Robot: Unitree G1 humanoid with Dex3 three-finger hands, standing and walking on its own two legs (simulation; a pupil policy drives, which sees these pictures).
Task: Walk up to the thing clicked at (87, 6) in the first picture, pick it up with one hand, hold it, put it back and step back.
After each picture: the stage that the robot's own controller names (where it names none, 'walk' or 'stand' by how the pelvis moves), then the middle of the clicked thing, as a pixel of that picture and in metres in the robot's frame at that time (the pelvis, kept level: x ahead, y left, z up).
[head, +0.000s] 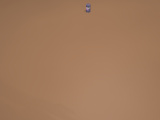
stand; (88, 8) +2.17 -0.05 -0.72
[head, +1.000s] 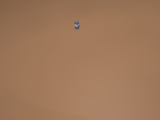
walk; (77, 25) +2.01 +0.25 -0.70
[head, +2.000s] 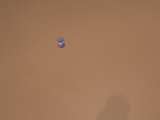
walk; (61, 42) +1.34 +0.41 -0.72
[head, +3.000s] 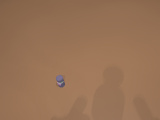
walk; (60, 81) +0.86 +0.32 -0.72
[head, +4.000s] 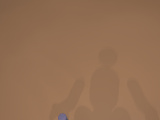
walk; out of the picture +0.49 +0.28 -0.72
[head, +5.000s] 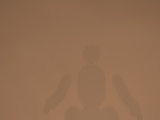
stand; out of the picture +0.36 +0.23 -0.71
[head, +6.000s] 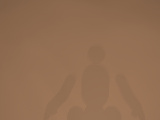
stand; out of the picture +0.36 +0.21 -0.72
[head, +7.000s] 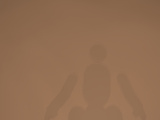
stand; out of the picture +0.36 +0.22 -0.73
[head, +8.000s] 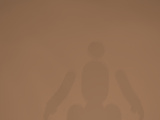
stand; out of the picture +0.34 +0.23 -0.73
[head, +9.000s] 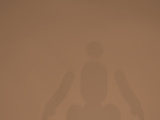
stand; out of the picture +0.34 +0.23 -0.73
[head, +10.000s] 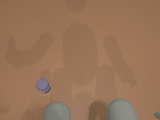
go down; (44, 86) +0.40 +0.22 -0.48
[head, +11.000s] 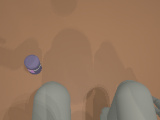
go down; (33, 65) +0.44 +0.23 -0.32
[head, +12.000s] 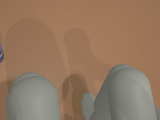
close in; out of the picture +0.43 +0.26 -0.24
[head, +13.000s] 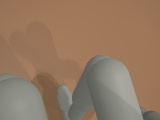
close in; out of the picture +0.42 +0.29 -0.23
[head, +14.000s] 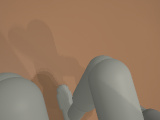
lift; out of the picture +0.42 +0.29 -0.23
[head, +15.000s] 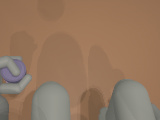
lift; (15, 75) +0.34 +0.25 -0.09
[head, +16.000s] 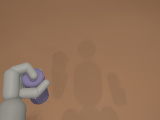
hold; (36, 87) +0.33 +0.18 +0.04
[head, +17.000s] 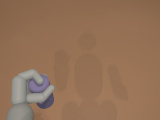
hold; (42, 92) +0.32 +0.17 -0.01
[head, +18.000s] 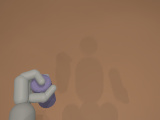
crouch; (44, 92) +0.33 +0.17 -0.01
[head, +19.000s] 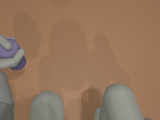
crouch; (12, 55) +0.43 +0.23 -0.11
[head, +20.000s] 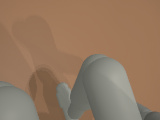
lower; out of the picture +0.44 +0.28 -0.23
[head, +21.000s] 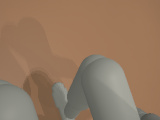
lower; out of the picture +0.43 +0.29 -0.23
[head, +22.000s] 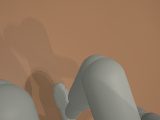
lower; out of the picture +0.43 +0.29 -0.23
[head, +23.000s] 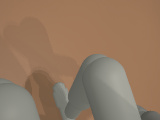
lower; out of the picture +0.43 +0.29 -0.23
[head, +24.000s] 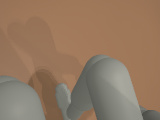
loosen; out of the picture +0.43 +0.29 -0.23
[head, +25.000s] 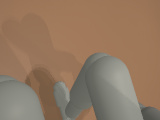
withdraw; out of the picture +0.42 +0.28 -0.23
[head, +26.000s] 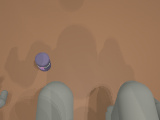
walk; (43, 62) +0.45 +0.22 -0.34
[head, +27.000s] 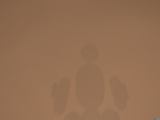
stand; out of the picture +0.36 +0.20 -0.66
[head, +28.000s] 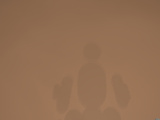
stand; out of the picture +0.37 +0.21 -0.67
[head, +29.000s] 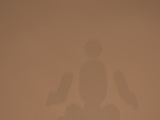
stand; out of the picture +0.38 +0.21 -0.69
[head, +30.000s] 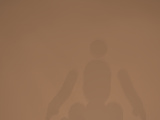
walk; out of the picture +0.39 +0.21 -0.72
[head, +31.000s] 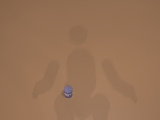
walk; (68, 91) +0.56 +0.12 -0.70
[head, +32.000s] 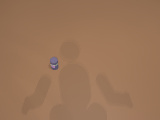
walk; (54, 63) +0.83 +0.24 -0.70
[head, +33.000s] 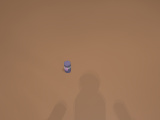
stand; (67, 67) +0.98 +0.20 -0.71
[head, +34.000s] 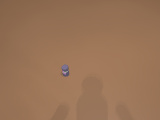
stand; (65, 70) +0.98 +0.22 -0.72
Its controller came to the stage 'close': yes
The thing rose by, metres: 0.71
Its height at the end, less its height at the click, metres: +0.00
